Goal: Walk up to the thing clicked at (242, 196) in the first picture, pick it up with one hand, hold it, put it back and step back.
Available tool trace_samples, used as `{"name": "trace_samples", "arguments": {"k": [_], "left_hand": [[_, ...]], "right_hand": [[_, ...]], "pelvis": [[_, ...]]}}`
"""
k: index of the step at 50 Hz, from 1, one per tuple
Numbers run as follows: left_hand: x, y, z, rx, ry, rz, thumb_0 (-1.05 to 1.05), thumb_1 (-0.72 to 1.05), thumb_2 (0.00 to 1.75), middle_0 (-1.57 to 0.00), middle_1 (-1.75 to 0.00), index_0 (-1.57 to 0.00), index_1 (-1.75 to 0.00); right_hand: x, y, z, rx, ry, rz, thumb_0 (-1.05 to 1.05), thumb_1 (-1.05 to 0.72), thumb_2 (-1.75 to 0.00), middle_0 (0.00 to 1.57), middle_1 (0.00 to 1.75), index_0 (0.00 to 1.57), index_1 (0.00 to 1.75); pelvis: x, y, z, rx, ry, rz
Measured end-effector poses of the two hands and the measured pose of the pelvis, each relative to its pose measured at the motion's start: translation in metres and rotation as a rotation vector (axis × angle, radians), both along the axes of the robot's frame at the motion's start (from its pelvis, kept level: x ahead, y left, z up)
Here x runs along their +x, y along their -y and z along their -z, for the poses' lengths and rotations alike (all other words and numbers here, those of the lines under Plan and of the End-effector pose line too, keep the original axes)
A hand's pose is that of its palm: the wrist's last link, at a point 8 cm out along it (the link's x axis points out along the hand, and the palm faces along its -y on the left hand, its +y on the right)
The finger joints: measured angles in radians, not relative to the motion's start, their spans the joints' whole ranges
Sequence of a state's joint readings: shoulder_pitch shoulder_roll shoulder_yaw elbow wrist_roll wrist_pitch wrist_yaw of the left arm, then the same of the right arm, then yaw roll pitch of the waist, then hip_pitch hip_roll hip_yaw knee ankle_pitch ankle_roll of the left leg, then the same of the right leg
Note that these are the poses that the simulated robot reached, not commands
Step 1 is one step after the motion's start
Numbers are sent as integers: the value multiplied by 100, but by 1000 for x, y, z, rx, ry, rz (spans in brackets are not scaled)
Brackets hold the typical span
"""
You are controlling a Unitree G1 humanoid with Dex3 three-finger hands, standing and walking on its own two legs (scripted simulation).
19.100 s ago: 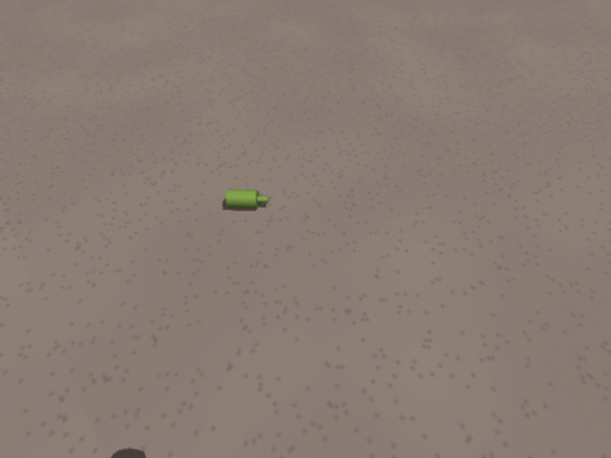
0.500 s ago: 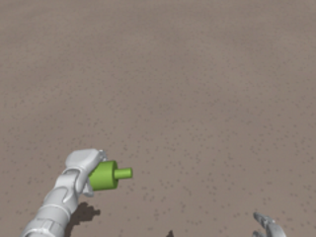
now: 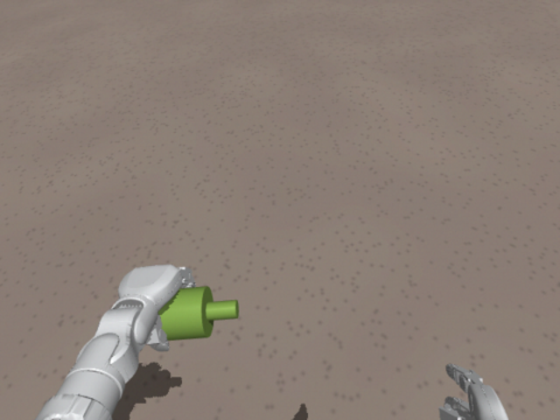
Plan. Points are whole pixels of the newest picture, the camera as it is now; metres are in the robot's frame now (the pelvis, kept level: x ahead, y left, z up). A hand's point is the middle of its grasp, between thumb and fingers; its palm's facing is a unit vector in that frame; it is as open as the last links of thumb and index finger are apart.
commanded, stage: hold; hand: left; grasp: from above
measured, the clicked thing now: (183, 313) +0.30 +0.20 -0.07
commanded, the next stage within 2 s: crouch in 0.62 s
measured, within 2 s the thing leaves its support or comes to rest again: neither
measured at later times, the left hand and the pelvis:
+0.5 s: hand (160, 311) +0.29 +0.22 -0.04, palm faces -0.46 -0.04 -0.89, open 10.9 cm; pelvis +0.00 +0.00 +0.00, yaw +0 degrees
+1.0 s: hand (166, 322) +0.29 +0.23 -0.07, palm faces -0.49 -0.04 -0.87, open 10.9 cm; pelvis +0.00 +0.00 +0.00, yaw +1 degrees
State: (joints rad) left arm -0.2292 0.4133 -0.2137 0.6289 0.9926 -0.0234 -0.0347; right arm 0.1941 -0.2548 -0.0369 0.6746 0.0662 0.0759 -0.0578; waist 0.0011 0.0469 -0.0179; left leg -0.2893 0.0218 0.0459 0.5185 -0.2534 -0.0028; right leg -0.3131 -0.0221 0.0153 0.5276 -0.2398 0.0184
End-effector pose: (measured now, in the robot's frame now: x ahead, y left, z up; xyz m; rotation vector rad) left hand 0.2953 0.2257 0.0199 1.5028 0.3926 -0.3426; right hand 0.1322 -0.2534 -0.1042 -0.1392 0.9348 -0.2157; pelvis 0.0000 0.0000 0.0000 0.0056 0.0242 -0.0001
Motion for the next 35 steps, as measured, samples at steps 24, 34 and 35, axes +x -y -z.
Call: {"name": "trace_samples", "arguments": {"k": [24,34,35], "left_hand": [[0,1,-1,-4,-7,8,-1,-10,51,-67,-50,-67,-50],[6,-1,-6,-5,5,-4,-1,-11,53,-66,-51,-66,-51],[6,-1,-5,-5,3,-3,-1,-11,53,-66,-51,-66,-51]], "right_hand": [[10,-3,-4,3,-1,-9,1,-91,-90,20,30,20,30],[6,0,-3,4,-16,4,1,-91,-90,20,30,20,30],[6,0,-3,3,-17,5,1,-91,-90,20,30,20,30]], "pelvis": [[4,1,-3,2,10,-1],[6,1,-4,1,11,-1],[6,1,-4,1,12,-1]]}}
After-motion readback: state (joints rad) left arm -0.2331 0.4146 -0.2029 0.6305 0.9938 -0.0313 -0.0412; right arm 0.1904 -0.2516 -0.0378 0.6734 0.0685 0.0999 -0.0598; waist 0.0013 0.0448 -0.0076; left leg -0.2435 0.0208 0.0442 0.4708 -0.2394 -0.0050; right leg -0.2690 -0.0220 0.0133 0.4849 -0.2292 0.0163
